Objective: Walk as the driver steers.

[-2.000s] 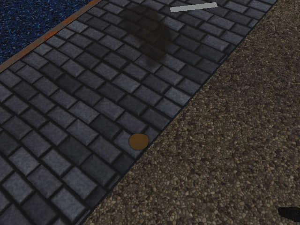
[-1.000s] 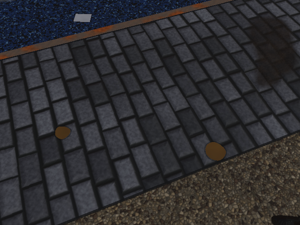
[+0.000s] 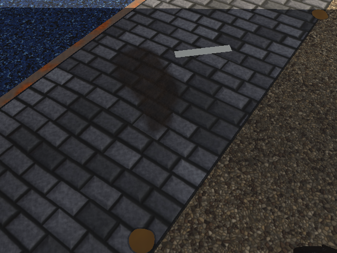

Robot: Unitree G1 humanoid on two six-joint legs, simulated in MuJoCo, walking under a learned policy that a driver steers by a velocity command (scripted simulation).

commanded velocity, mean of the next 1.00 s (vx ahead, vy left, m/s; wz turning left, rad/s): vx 0.97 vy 0.00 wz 0.74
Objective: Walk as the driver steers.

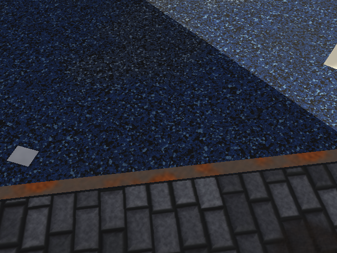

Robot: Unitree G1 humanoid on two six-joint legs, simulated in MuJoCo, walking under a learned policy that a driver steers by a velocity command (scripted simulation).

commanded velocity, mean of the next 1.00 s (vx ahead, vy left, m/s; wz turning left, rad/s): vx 0.35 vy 0.00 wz -0.73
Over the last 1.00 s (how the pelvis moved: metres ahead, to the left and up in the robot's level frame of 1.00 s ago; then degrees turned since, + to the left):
0.85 0.29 -0.01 48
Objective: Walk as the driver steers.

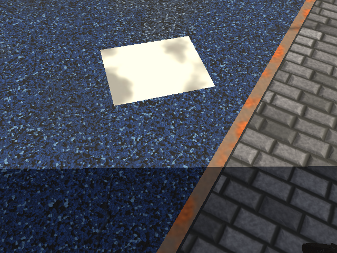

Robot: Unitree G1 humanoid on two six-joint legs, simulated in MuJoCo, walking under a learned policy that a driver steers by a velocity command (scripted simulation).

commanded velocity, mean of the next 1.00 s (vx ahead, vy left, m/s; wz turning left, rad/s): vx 0.01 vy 0.00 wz -0.50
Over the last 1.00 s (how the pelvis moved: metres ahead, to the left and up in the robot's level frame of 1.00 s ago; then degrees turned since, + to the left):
0.56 -0.04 0.03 -50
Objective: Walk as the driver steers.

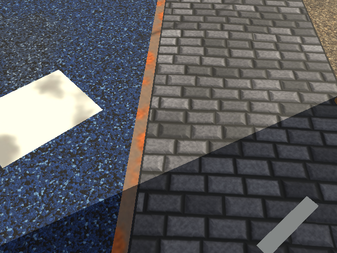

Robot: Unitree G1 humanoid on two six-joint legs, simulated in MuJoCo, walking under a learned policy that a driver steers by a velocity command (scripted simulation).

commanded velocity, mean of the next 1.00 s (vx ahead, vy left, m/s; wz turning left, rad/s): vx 0.00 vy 0.00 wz -0.01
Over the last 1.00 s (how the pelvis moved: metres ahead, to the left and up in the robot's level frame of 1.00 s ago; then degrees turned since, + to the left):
0.03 -0.02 0.00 -27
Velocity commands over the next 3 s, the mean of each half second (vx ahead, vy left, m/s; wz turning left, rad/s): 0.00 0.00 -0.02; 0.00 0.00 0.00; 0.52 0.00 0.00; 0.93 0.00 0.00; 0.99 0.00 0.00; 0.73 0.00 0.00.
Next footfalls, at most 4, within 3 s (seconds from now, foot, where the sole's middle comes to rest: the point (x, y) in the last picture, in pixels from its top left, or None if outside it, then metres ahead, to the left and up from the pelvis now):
1.38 right None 0.14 -0.15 -0.77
1.86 left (168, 234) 0.58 0.03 -0.77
2.34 right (197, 144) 1.05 -0.11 -0.77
2.80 left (162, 82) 1.51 0.07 -0.77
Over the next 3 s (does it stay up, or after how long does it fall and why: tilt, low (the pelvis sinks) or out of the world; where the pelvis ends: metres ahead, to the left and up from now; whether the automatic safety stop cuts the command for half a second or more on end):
stays up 1.42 0.00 0.01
